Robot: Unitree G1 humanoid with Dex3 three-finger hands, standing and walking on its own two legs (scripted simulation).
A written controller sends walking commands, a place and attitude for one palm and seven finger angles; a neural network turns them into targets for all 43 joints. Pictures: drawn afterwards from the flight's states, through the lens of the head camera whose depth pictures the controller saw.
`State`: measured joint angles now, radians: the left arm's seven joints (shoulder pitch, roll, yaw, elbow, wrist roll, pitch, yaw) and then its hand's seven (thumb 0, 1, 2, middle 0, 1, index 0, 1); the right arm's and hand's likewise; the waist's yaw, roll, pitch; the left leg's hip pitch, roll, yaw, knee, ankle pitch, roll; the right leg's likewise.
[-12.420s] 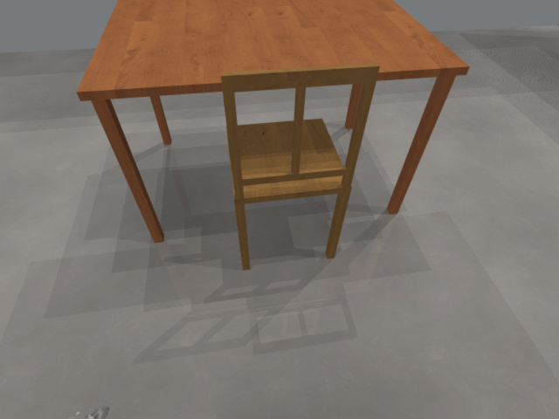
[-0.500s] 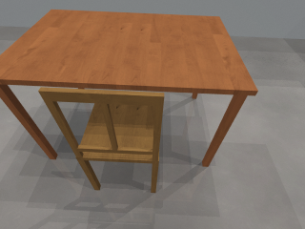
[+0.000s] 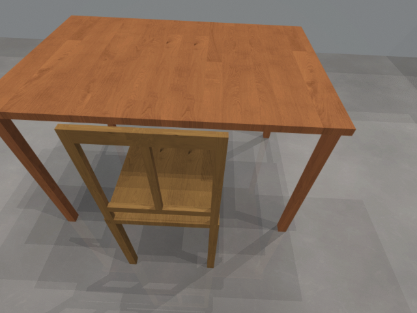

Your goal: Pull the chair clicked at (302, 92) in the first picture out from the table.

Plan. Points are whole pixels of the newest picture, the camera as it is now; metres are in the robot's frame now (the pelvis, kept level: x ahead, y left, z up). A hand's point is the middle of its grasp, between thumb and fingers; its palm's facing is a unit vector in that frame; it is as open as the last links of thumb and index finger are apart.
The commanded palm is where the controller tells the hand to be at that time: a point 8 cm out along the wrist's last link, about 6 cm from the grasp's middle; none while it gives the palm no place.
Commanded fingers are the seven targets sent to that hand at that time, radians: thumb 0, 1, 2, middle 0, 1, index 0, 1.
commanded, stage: raise the hand toward the chair's back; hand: left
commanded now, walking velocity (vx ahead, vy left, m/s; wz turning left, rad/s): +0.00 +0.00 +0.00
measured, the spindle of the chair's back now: (153, 180) +0.47 +0.18 -0.10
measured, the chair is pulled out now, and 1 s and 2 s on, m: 0.00 0.00 0.00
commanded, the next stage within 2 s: none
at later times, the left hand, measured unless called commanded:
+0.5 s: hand (140, 309) +0.15 +0.14 -0.08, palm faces +0.08 -1.00 +0.00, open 9.7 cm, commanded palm +0.13 +0.21 -0.06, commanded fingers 0.00 0.32 0.65 -0.14 -0.21 -0.14 -0.21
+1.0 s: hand (127, 288) +0.18 +0.17 -0.05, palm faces +0.03 -1.00 -0.04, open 14.1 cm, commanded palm +0.15 +0.22 -0.05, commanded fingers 0.00 -0.27 0.40 -0.08 -0.12 -0.08 -0.12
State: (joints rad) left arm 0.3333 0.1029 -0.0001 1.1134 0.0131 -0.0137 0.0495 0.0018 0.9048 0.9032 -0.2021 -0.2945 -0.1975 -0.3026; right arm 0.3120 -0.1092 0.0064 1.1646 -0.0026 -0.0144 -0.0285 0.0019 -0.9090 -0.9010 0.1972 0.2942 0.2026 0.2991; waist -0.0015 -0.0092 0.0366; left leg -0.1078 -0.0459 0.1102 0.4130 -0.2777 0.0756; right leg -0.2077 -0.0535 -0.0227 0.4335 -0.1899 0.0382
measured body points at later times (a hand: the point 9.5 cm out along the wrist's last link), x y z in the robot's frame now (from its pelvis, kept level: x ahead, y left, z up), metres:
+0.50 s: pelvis -0.02 -0.04 -0.10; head +0.03 -0.02 +0.35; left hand +0.14 +0.19 -0.08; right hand +0.25 -0.27 -0.10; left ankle -0.03 +0.06 -0.74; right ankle +0.03 -0.13 -0.74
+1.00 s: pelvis -0.02 -0.04 -0.09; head +0.05 -0.03 +0.35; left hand +0.17 +0.22 -0.05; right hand +0.14 -0.29 -0.18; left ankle -0.03 +0.06 -0.74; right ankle +0.03 -0.13 -0.74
